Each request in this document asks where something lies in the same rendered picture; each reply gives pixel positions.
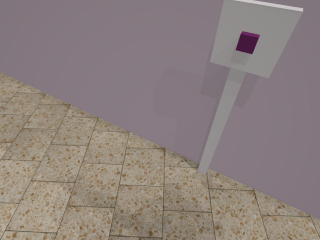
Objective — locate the panel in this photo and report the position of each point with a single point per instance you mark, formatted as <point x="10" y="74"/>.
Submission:
<point x="275" y="24"/>

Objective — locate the button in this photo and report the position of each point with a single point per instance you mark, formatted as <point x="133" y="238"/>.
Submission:
<point x="247" y="42"/>

